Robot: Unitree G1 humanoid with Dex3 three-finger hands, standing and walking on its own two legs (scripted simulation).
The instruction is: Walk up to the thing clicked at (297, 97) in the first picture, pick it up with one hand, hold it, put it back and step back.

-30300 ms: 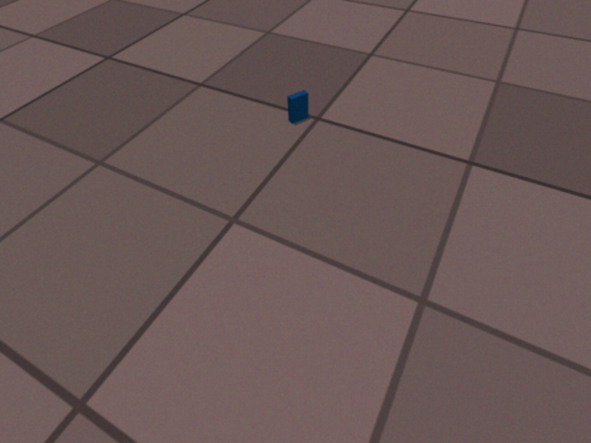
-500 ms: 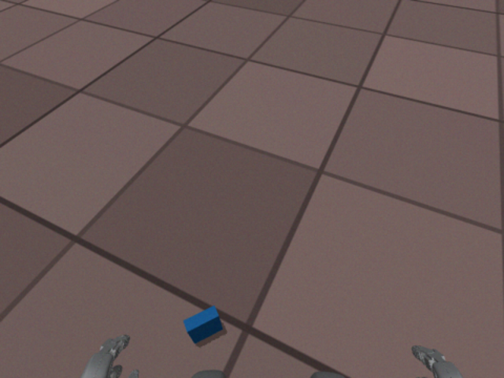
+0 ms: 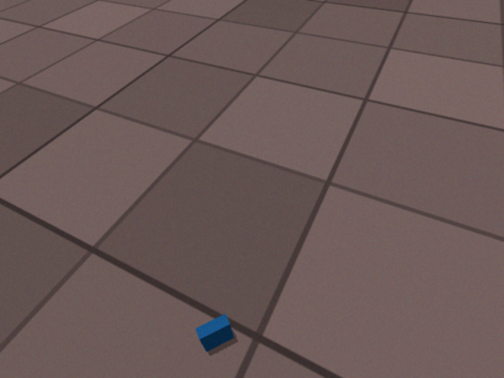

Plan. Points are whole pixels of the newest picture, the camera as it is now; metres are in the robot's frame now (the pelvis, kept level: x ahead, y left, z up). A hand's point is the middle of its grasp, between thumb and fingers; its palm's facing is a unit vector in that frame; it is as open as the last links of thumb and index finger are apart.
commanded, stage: stand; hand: left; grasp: from the side
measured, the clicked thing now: (215, 333) +0.37 +0.19 -0.70
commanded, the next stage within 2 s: step back in 1.50 s
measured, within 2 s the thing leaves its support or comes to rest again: neither
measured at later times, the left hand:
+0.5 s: hand out of the picture +0.05 +0.24 -0.16, palm faces -0.02 -0.94 -0.34, open 7.4 cm
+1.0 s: hand out of the picture +0.08 +0.24 -0.15, palm faces -0.02 -0.94 -0.34, open 7.4 cm
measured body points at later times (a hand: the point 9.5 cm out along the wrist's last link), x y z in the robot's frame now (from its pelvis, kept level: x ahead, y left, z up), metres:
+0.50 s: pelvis +0.00 -0.01 +0.00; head +0.00 -0.01 +0.45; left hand +0.05 +0.29 -0.13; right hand +0.05 -0.30 -0.14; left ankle +0.02 +0.12 -0.74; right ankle +0.01 -0.14 -0.74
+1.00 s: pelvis +0.02 -0.01 +0.00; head +0.02 -0.02 +0.45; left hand +0.08 +0.29 -0.13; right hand +0.08 -0.31 -0.14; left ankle +0.02 +0.12 -0.74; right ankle +0.01 -0.14 -0.74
